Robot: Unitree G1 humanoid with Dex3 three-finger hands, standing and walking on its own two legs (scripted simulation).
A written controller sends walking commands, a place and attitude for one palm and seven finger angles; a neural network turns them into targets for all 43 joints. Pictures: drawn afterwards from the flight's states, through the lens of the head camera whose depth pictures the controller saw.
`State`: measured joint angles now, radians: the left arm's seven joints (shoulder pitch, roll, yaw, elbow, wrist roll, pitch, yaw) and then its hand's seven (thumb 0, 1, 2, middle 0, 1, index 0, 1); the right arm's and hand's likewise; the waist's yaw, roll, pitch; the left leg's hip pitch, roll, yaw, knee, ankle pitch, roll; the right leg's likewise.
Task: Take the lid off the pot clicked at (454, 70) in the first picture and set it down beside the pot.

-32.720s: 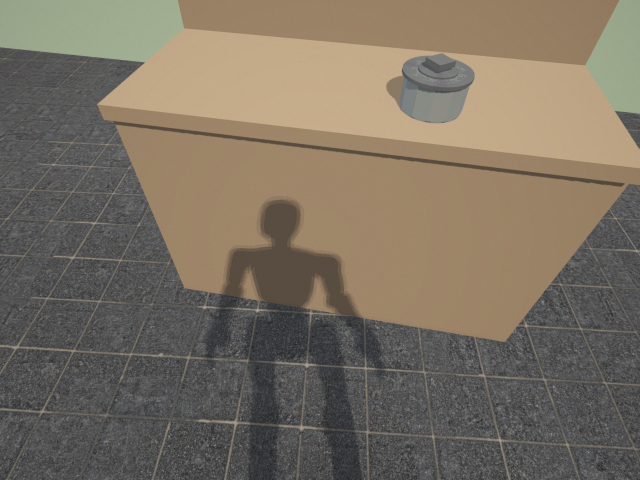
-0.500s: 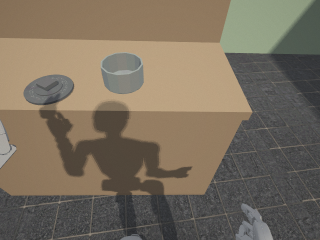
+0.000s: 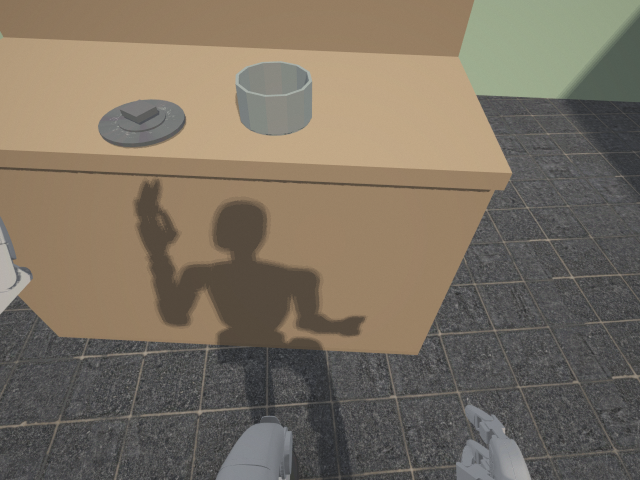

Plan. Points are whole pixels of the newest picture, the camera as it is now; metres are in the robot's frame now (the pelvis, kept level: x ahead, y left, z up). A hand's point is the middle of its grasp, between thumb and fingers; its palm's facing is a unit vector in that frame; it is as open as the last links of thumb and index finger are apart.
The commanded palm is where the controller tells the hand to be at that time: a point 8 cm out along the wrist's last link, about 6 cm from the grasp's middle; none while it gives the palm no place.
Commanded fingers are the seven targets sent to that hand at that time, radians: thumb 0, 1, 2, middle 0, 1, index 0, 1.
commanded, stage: stop stepping back and stand still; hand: left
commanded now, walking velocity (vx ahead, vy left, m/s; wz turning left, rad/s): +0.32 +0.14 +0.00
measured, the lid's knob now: (139, 111) +0.70 +0.40 +0.09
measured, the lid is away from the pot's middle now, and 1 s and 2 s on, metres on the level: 0.26 0.26 0.26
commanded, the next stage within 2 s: let the arm hang, fingers relaxed in 1.14 s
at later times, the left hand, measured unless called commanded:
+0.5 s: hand out of the picture +0.12 +0.25 +0.28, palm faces +0.45 -0.80 -0.40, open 7.4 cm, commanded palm +0.07 +0.30 +0.27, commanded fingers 0.00 0.90 0.90 -0.20 -0.30 -0.20 -0.30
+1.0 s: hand (147, 470) +0.14 +0.22 -0.06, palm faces +0.03 -0.94 -0.34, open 7.4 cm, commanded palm none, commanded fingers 0.00 0.90 0.90 -0.20 -0.30 -0.20 -0.30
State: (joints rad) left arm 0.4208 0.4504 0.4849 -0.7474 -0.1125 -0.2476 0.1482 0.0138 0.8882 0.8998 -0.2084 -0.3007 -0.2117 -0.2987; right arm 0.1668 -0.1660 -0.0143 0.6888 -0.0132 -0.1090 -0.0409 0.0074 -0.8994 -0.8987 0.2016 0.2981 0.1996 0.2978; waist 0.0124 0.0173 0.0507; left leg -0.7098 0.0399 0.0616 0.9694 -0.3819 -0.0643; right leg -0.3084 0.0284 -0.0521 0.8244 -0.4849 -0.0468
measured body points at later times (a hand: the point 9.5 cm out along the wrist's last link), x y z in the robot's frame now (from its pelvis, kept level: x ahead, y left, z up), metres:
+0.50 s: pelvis -0.07 +0.02 +0.03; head -0.09 +0.04 +0.48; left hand +0.09 +0.29 +0.30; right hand +0.05 -0.21 -0.06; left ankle -0.08 +0.18 -0.70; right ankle -0.03 -0.08 -0.70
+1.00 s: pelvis -0.04 +0.02 +0.02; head -0.04 -0.01 +0.47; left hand +0.14 +0.27 -0.04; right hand +0.07 -0.24 -0.11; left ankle -0.05 +0.14 -0.70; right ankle -0.03 -0.08 -0.70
